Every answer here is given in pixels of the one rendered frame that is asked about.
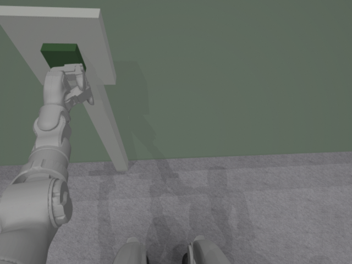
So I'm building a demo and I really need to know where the left robot hand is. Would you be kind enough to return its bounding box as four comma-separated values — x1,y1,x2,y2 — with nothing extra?
43,63,94,113

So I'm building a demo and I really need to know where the left robot thigh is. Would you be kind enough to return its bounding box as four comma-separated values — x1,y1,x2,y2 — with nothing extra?
112,242,147,264

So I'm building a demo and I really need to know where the robot left upper arm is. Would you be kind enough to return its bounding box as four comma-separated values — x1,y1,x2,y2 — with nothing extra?
0,178,73,264

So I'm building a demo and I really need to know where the button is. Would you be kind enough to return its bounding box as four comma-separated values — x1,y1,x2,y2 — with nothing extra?
40,43,86,72

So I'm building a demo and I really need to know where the left robot shin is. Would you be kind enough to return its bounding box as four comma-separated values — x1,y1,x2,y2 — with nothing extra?
126,238,139,243

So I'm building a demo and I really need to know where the left robot forearm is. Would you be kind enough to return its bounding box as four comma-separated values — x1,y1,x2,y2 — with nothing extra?
0,104,72,231

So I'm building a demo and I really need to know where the panel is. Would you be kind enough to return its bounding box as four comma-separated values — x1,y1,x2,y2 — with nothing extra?
0,5,129,172

